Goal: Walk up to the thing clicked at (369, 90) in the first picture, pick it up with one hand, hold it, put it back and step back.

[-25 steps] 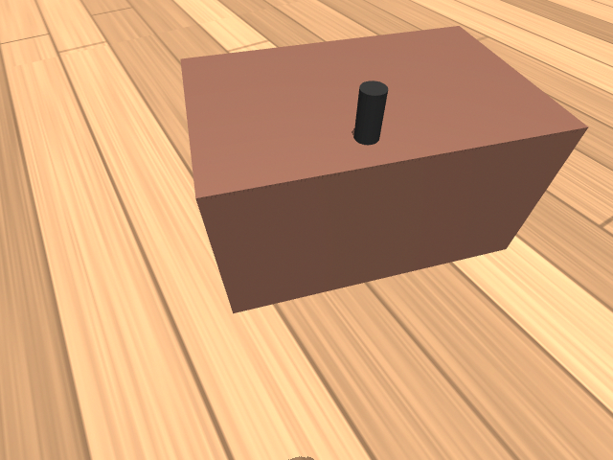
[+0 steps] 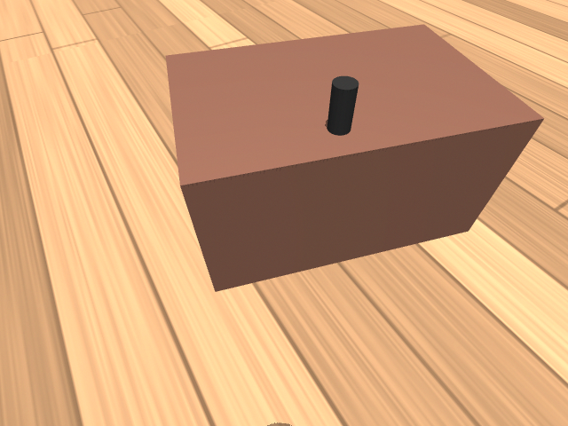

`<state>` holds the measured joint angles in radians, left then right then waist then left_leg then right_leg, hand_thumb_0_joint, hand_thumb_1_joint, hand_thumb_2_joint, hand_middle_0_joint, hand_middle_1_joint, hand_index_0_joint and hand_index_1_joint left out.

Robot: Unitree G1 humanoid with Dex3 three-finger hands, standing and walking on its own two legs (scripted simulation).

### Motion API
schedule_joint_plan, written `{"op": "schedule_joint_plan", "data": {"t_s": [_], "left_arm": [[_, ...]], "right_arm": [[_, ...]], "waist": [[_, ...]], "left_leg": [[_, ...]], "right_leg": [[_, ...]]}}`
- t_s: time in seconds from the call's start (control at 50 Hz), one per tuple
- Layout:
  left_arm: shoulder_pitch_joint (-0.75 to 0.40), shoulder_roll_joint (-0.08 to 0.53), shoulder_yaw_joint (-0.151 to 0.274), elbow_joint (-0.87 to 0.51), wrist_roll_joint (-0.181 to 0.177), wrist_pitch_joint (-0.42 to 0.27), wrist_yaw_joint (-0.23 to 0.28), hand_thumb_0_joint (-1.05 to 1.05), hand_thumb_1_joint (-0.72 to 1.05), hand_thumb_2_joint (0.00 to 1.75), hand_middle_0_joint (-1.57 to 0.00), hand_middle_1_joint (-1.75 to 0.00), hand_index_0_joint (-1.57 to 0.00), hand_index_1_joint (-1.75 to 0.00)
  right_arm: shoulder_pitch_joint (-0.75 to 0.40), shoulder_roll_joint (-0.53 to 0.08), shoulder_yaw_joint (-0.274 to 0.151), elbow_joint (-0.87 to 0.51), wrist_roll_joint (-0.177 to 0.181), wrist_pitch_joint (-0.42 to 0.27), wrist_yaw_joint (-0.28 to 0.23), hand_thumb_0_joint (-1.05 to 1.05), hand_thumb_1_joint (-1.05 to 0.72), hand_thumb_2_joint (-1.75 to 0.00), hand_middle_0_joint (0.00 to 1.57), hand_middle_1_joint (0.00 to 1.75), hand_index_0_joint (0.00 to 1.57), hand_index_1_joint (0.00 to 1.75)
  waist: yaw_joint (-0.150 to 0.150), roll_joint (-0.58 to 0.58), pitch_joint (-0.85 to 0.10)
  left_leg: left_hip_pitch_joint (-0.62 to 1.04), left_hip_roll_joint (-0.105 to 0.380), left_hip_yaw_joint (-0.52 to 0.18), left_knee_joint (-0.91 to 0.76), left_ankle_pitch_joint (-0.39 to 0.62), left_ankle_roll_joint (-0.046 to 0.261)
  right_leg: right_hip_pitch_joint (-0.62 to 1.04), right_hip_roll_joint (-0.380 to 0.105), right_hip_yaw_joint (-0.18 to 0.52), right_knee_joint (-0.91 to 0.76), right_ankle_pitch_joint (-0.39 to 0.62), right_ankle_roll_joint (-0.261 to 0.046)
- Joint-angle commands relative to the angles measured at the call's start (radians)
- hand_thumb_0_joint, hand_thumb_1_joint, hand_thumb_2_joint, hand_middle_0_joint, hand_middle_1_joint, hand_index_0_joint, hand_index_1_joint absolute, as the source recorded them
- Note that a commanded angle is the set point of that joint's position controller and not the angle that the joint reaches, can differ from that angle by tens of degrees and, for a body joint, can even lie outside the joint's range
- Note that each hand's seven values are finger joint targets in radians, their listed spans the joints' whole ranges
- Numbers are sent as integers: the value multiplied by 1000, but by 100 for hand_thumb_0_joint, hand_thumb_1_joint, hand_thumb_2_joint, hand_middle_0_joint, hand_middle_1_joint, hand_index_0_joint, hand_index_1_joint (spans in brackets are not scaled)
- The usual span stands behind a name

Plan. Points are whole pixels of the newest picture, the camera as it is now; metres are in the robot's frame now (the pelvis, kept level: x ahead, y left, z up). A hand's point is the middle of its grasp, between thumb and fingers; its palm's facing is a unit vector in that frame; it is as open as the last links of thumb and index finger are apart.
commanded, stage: stand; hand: right
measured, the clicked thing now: (341, 106) +0.97 -0.13 -0.11
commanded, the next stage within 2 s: walk up in 0.62 s
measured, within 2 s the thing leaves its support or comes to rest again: neither
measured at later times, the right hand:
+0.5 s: hand out of the picture +0.08 -0.25 -0.16, palm faces -0.03 +0.94 -0.33, open 7.4 cm
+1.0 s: hand (470, 416) +0.17 -0.28 -0.16, palm faces -0.18 +0.90 -0.39, open 7.4 cm
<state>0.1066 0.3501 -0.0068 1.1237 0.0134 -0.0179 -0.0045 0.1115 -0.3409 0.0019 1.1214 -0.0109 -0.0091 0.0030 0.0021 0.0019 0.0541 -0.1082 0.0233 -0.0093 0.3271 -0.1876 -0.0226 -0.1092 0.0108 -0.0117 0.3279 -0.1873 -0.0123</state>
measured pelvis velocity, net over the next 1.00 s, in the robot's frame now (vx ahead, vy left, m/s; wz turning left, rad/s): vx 0.08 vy -0.01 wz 0.10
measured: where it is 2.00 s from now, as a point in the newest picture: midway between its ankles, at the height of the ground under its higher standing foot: (313, 367)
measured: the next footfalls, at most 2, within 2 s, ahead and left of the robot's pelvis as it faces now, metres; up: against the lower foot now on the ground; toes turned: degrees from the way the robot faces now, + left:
left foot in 1.08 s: +0.25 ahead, +0.12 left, +0.00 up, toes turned +10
right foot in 1.48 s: +0.37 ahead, -0.18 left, +0.00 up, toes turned +5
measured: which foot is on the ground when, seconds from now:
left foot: down 0.00-0.82, up 0.84-1.00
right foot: down 0.00-1.00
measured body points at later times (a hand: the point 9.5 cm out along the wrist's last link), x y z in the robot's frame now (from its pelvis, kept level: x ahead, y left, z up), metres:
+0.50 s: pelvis +0.01 +0.00 +0.00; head +0.02 +0.00 +0.45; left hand +0.08 +0.30 -0.13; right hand +0.08 -0.30 -0.13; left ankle -0.01 +0.13 -0.75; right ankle +0.00 -0.11 -0.75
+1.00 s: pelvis +0.08 -0.01 -0.02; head +0.12 +0.00 +0.43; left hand +0.06 +0.31 -0.14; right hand +0.18 -0.32 -0.13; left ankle +0.12 +0.11 -0.72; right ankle +0.00 -0.11 -0.75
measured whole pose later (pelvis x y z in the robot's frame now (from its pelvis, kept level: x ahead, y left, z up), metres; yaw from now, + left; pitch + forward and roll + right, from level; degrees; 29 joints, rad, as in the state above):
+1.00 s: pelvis +0.08 -0.01 -0.02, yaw +6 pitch -2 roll -1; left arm 0.33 0.40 0.09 0.91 0.04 -0.04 -0.05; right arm 0.27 -0.40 -0.07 0.92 -0.03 -0.03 0.03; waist 0.06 0.00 0.11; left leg -0.45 0.03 0.02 0.83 -0.38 0.03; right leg -0.01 0.03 -0.09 0.43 -0.39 -0.04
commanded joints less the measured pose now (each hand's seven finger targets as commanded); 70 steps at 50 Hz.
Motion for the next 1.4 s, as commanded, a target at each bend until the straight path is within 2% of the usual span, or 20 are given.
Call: {"op": "schedule_joint_plan", "data": {"t_s": [0.0,0.58,0.6,0.62,0.68,0.76,0.78,0.8,0.82,0.88,0.96,1.02,1.04,1.06,1.08,1.1,1.14,1.22,1.32,1.38], "left_arm": [[-36,208,44,-62,-6,-18,15,0,90,90,-20,-30,-20,-30],[-25,210,44,-57,-6,-19,17,0,90,90,-20,-30,-20,-30],[6,281,122,-124,19,-21,-15,0,90,90,-20,-30,-20,-30],[6,277,128,-131,29,-15,-26,0,90,90,-20,-30,-20,-30],[-3,220,131,-203,31,-12,-52,0,90,90,-20,-30,-20,-30],[119,225,156,-223,36,-32,-51,0,90,90,-20,-30,-20,-30],[194,263,169,-217,44,-42,-48,0,90,90,-20,-30,-20,-30],[253,339,186,-215,49,-52,-46,0,90,90,-20,-30,-20,-30],[237,364,188,-243,41,-54,-44,0,90,90,-20,-30,-20,-30],[203,283,159,-276,15,-54,-28,0,90,90,-20,-30,-20,-30],[183,270,151,-331,19,-41,-27,0,90,90,-20,-30,-20,-30],[140,284,142,-379,7,-33,-31,0,90,90,-20,-30,-20,-30],[171,251,131,-390,7,-29,-33,0,90,90,-20,-30,-20,-30],[229,200,118,-394,1,-24,-34,0,90,90,-20,-30,-20,-30],[279,190,123,-404,5,-21,-37,0,90,90,-20,-30,-20,-30],[261,315,143,-395,6,-10,-35,0,90,90,-20,-30,-20,-30],[298,314,142,-354,6,1,-40,0,90,90,-20,-30,-20,-30],[374,270,151,-306,20,13,-72,0,90,90,-20,-30,-20,-30],[274,255,163,-351,28,7,-97,0,90,90,-20,-30,-20,-30],[294,255,173,-349,27,4,-98,0,90,90,-20,-30,-20,-30]], "right_arm": [[-41,-212,-37,-61,3,-20,-14,0,-90,-90,20,30,20,30],[-39,-217,-39,-62,5,-21,-14,0,-90,-90,20,30,20,30],[71,-273,-92,-100,-7,-34,0,0,-90,-90,20,30,20,30],[79,-290,-104,-106,-16,-36,6,0,-90,-90,20,30,20,30],[77,-281,-118,-162,-27,-45,13,0,-90,-90,20,30,20,30],[67,-309,-137,-241,-24,-54,18,0,-90,-90,20,30,20,30],[21,-257,-123,-275,-16,-54,20,0,-90,-90,20,30,20,30],[-20,-181,-102,-309,-9,-55,18,0,-90,-90,20,30,20,30],[-35,-211,-107,-317,-22,-55,2,0,-90,-90,20,30,20,30],[81,-232,-106,-292,-12,-66,9,0,-90,-90,20,30,20,30],[74,-208,-109,-341,-7,-64,33,0,-90,-90,20,30,20,30],[270,-211,-142,-302,-3,-66,21,0,-90,-90,20,30,20,30],[377,-252,-167,-283,-12,-66,10,0,-90,-90,20,30,20,30],[453,-313,-192,-291,-29,-69,-1,0,-90,-90,20,30,20,30],[453,-401,-205,-324,-25,-73,-14,0,-90,-90,20,30,20,30],[394,-433,-216,-354,18,-73,-15,0,-90,-90,20,30,20,30],[234,-373,-183,-394,20,-72,-18,0,-90,-90,20,30,20,30],[181,-329,-156,-398,-1,-95,-4,0,-90,-90,20,30,20,30],[205,-366,-167,-398,-9,-108,3,0,-90,-90,20,30,20,30],[153,-383,-168,-407,-8,-101,5,0,-90,-90,20,30,20,30]], "waist": [[-2,11,-82],[-1,0,-88],[9,-48,-156],[14,-24,-58],[24,63,89],[76,118,21],[127,12,21],[156,-208,47],[153,-130,137],[66,-39,89],[65,-140,41],[-48,-88,-83],[-97,-12,-160],[-135,131,-196],[-113,219,-249],[-104,98,-240],[-14,48,-15],[35,112,62],[9,159,34],[42,169,19]], "left_leg": [[21,105,-75,-45,132,44],[36,108,-74,-43,185,44],[-6,69,-121,19,-230,122],[-107,95,-178,12,-417,143],[-170,139,-299,-11,-467,169],[-218,177,-361,65,-387,214],[-373,82,-240,233,-297,159],[-621,-95,-1,528,-303,93],[-729,-29,-26,638,-336,67],[-608,39,-49,633,-257,65],[-433,18,65,378,-119,58],[1,-51,133,190,108,81],[206,-39,100,206,102,110],[361,86,-118,165,-57,181],[368,333,-639,17,-320,277],[206,408,-772,-106,-513,335],[-9,357,-555,-117,-513,287],[-301,219,-227,-115,-356,219],[-292,201,-209,-77,-455,227],[-336,201,-191,-32,-463,207]], "right_leg": [[2,-138,106,-56,155,-17],[31,-143,101,-51,218,-15],[82,-66,35,65,-265,-35],[-4,-79,68,99,-421,-51],[-224,-80,96,187,-394,-70],[-82,-46,60,163,-293,-68],[70,-103,193,41,-403,-95],[245,-281,489,-153,-483,-160],[221,-432,569,-179,-270,-204],[244,-310,252,-21,416,-183],[174,-192,40,43,484,-148],[-17,-156,-63,271,461,-130],[-144,-125,-81,456,378,-108],[-362,-60,-93,702,68,-69],[-511,38,-6,880,-392,-50],[-453,-29,128,954,-389,-53],[-491,-106,113,954,-268,-40],[-302,-136,47,683,-190,-4],[-293,-125,6,463,-152,-4],[-207,-111,-37,408,-126,-13]]}}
